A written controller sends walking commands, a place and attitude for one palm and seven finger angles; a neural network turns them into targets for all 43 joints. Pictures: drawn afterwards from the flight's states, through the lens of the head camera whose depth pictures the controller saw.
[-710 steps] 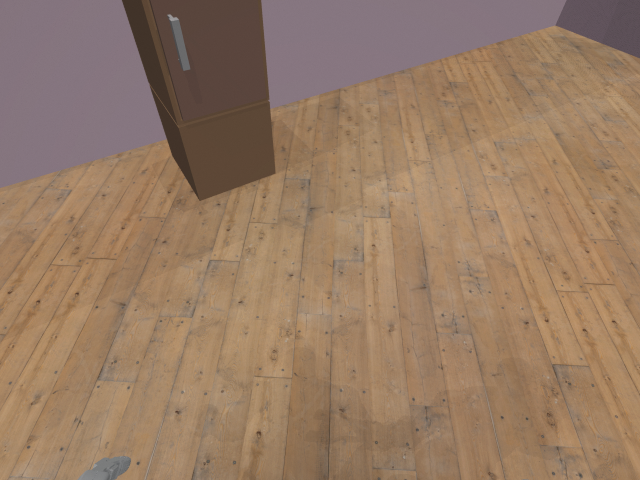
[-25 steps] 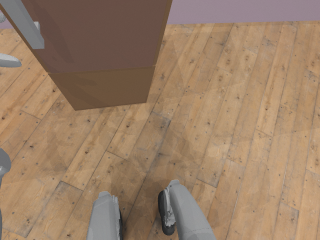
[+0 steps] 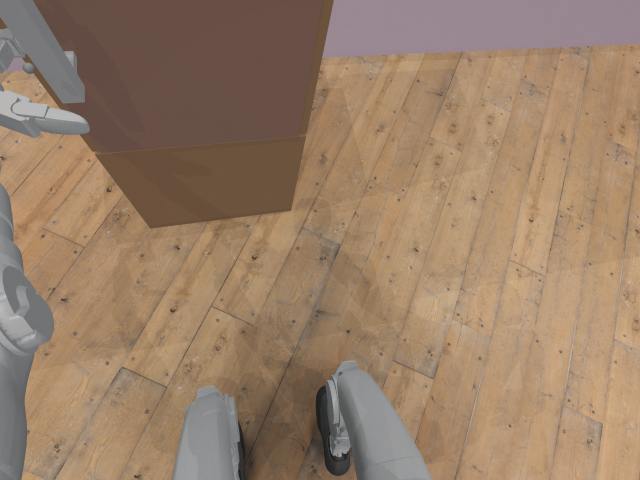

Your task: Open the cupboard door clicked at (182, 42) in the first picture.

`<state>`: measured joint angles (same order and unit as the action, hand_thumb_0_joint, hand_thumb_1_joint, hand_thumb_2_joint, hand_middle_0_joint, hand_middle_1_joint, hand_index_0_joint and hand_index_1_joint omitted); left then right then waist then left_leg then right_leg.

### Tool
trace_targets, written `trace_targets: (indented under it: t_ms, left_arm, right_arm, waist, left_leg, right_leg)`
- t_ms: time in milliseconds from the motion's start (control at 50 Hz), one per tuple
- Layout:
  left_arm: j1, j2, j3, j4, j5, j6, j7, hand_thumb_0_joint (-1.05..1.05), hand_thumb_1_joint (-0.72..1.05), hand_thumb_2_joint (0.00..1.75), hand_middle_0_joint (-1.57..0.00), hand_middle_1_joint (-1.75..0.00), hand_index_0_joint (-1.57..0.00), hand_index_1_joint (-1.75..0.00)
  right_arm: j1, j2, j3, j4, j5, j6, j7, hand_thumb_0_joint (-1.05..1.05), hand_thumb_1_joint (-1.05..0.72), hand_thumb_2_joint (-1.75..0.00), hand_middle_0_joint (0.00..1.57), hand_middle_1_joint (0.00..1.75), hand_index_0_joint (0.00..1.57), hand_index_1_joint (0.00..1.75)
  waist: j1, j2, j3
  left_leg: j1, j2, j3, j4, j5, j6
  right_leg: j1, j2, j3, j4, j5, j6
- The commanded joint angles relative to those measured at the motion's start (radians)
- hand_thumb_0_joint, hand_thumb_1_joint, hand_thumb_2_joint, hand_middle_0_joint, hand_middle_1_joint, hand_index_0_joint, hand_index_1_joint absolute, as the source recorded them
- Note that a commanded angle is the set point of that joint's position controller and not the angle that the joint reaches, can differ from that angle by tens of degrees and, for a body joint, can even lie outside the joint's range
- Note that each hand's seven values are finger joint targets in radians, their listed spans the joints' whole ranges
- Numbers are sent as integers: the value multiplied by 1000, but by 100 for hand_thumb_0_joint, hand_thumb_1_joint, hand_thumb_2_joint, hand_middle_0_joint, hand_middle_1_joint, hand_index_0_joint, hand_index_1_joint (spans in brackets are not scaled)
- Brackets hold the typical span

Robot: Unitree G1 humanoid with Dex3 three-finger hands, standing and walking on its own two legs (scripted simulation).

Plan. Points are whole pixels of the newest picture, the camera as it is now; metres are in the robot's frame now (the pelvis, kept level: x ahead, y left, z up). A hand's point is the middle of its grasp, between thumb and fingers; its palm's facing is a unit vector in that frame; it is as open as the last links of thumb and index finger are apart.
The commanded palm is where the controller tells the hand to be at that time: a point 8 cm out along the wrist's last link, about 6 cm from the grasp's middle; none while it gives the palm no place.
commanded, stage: slide the fingers in behind the handle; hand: left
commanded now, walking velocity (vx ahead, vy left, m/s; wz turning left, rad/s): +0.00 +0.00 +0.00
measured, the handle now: (40, 27) +0.62 +0.23 +0.06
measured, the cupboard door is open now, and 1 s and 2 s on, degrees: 0 0 0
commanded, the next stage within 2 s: close the thumb around the handle in 1.04 s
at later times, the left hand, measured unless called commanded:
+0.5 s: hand (51, 68) +0.56 +0.21 +0.06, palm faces +0.05 -1.00 -0.02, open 14.0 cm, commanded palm +0.54 +0.24 +0.06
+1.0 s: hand (59, 70) +0.56 +0.21 +0.06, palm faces +0.05 -1.00 -0.03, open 14.0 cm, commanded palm +0.54 +0.24 +0.06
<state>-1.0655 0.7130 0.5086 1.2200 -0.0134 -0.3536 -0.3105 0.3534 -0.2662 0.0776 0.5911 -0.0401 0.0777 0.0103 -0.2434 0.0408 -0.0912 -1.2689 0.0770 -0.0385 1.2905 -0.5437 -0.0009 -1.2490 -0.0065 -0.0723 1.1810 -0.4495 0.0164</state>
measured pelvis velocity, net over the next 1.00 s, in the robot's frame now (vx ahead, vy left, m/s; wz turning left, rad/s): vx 0.01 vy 0.01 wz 0.00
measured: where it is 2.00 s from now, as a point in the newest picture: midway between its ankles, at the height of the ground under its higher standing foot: (285, 461)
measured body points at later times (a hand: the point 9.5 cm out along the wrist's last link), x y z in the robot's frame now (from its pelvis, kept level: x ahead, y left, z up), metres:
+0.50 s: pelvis +0.00 +0.00 +0.00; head +0.19 +0.03 +0.41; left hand +0.55 +0.27 +0.07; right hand +0.00 -0.26 -0.10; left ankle +0.02 +0.12 -0.62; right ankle +0.05 -0.14 -0.62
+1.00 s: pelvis +0.01 +0.01 +0.00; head +0.19 +0.03 +0.41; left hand +0.55 +0.26 +0.07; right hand +0.00 -0.25 -0.10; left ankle +0.02 +0.12 -0.62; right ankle +0.05 -0.14 -0.62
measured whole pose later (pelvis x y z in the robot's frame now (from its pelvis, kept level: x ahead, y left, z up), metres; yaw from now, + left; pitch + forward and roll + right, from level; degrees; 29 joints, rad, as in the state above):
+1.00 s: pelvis +0.01 +0.01 +0.00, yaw +0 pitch +29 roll -5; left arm -1.04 0.61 0.47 1.21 -0.02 -0.41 -0.23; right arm 0.36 -0.25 0.06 0.61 -0.05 0.08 0.03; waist -0.23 0.04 -0.10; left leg -1.24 0.07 -0.03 1.28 -0.55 0.01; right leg -1.23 -0.01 -0.06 1.18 -0.46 0.03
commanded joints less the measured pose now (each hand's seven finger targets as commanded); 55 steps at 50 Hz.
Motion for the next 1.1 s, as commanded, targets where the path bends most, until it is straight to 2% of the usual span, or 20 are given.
trace_targets:
  t_ms: [0,20,100,140,200,220,280,300,380,400,440,520,600,640,660,720,780,800,860,1080]
  left_arm:
    - [-414,267,19,-207,-22,-74,8,0,-50,30,-30,-120,-30,-120]
    - [-416,305,48,-218,-21,-76,10,0,-50,30,-30,-120,-30,-120]
    - [-386,256,22,-214,-24,-77,11,0,-50,30,-30,-120,-30,-120]
    - [-392,269,29,-202,-21,-71,17,0,-50,30,-30,-120,-30,-120]
    - [-411,248,18,-221,-24,-74,24,0,-50,30,-30,-120,-30,-120]
    - [-416,277,45,-249,-27,-80,29,0,-50,30,-30,-120,-30,-120]
    - [-419,213,4,-272,-30,-93,34,0,-50,30,-30,-120,-30,-120]
    - [-395,194,-1,-255,-30,-91,37,0,-50,30,-30,-120,-30,-120]
    - [-381,200,13,-252,-35,-87,46,0,-50,30,-30,-120,-30,-120]
    - [-372,162,-15,-229,-35,-81,45,0,-50,30,-30,-120,-30,-120]
    - [-395,181,-8,-224,-29,-76,54,0,-50,30,-30,-120,-30,-120]
    - [-384,162,-10,-283,-29,-110,67,0,-50,30,-30,-120,-30,-120]
    - [-365,71,-58,-268,-39,-118,77,0,-50,30,-30,-120,-30,-120]
    - [-371,101,-34,-220,-38,-102,85,0,-50,30,-30,-120,-30,-120]
    - [-347,142,-3,-194,-32,-93,90,0,-50,30,-30,-120,-30,-120]
    - [-398,107,-53,-215,-7,-101,96,0,-50,30,-30,-120,-30,-120]
    - [-397,152,-12,-271,-17,-135,94,0,-50,30,-30,-120,-30,-120]
    - [-382,135,-20,-246,-24,-137,88,0,-50,30,-30,-120,-30,-120]
    - [-402,130,-23,-222,-33,-133,77,0,-50,30,-30,-120,-30,-120]
    - [-451,149,-20,-240,-23,-119,85,0,-50,30,-30,-120,-30,-120]
  right_arm:
    - [225,-202,-73,-14,-2,-3,-13,0,-90,-90,20,30,20,30]
    - [227,-203,-74,-15,-2,-2,-15,0,-90,-90,20,30,20,30]
    - [226,-198,-76,-19,0,-3,-9,0,-90,-90,20,30,20,30]
    - [223,-198,-74,-19,0,-2,-9,0,-90,-90,20,30,20,30]
    - [229,-197,-77,-16,-1,-4,-9,0,-90,-90,20,30,20,30]
    - [234,-199,-79,-16,-3,-4,-10,0,-90,-90,20,30,20,30]
    - [232,-191,-82,-11,-5,-7,-3,0,-90,-90,20,30,20,30]
    - [233,-192,-85,-7,-4,-6,-2,0,-90,-90,20,30,20,30]
    - [235,-194,-86,-6,-5,-4,-2,0,-90,-90,20,30,20,30]
    - [231,-190,-85,-7,-3,-4,0,0,-90,-90,20,30,20,30]
    - [230,-191,-83,-5,-4,-4,-2,0,-90,-90,20,30,20,30]
    - [230,-187,-90,-8,-9,-6,3,0,-90,-90,20,30,20,30]
    - [230,-183,-97,2,-11,-6,12,0,-90,-90,20,30,20,30]
    - [231,-187,-94,3,-9,-1,9,0,-90,-90,20,30,20,30]
    - [230,-189,-91,-5,-6,1,6,0,-90,-90,20,30,20,30]
    - [224,-181,-87,-5,-10,-1,5,0,-90,-90,20,30,20,30]
    - [226,-186,-91,-12,-14,-4,5,0,-90,-90,20,30,20,30]
    - [221,-184,-91,-11,-11,-4,5,0,-90,-90,20,30,20,30]
    - [217,-184,-89,-3,-9,-6,4,0,-90,-90,20,30,20,30]
    - [234,-190,-88,2,-12,-4,-2,0,-90,-90,20,30,20,30]
  waist:
    - [-10,194,-601]
    - [-3,194,-614]
    - [2,197,-616]
    - [1,185,-588]
    - [-3,187,-602]
    - [2,190,-631]
    - [2,232,-636]
    - [0,209,-628]
    - [2,193,-615]
    - [-3,187,-593]
    - [-10,166,-561]
    - [12,230,-633]
    - [-2,211,-613]
    - [-8,150,-553]
    - [6,131,-541]
    - [-7,179,-541]
    - [8,179,-613]
    - [6,191,-619]
    - [-4,170,-581]
    - [-11,206,-613]
  left_leg:
    - [439,-28,-36,-128,423,33]
    - [426,-28,-33,-125,429,34]
    - [434,-31,-28,-131,427,32]
    - [403,-31,-26,-132,397,34]
    - [415,-31,-28,-134,404,35]
    - [425,-30,-28,-133,423,34]
    - [483,-31,-36,-135,459,27]
    - [490,-28,-38,-138,456,25]
    - [469,-31,-31,-141,454,29]
    - [459,-34,-29,-145,437,27]
    - [421,-33,-26,-146,404,32]
    - [512,-33,-34,-147,483,20]
    - [540,-32,-39,-147,505,16]
    - [466,-35,-32,-153,441,23]
    - [424,-38,-23,-156,411,26]
    - [451,-39,-26,-155,414,26]
    - [484,-37,-32,-145,458,24]
    - [485,-40,-28,-144,459,21]
    - [450,-38,-29,-142,432,23]
    - [503,-34,-46,-136,464,21]
  right_leg:
    - [280,50,20,-112,258,-28]
    - [304,50,23,-109,275,-27]
    - [307,50,24,-113,276,-28]
    - [304,50,25,-115,254,-26]
    - [309,51,26,-116,265,-27]
    - [326,50,27,-113,284,-26]
    - [289,51,21,-109,289,-32]
    - [280,52,15,-113,279,-29]
    - [306,51,19,-117,297,-30]
    - [298,51,18,-123,282,-28]
    - [306,51,21,-127,268,-26]
    - [296,50,16,-115,302,-34]
    - [269,52,8,-120,306,-33]
    - [292,52,12,-128,283,-29]
    - [323,52,18,-130,276,-29]
    - [281,48,17,-125,265,-31]
    - [309,52,20,-111,297,-36]
    - [307,51,22,-113,300,-34]
    - [308,52,19,-114,286,-31]
    - [256,52,11,-104,276,-34]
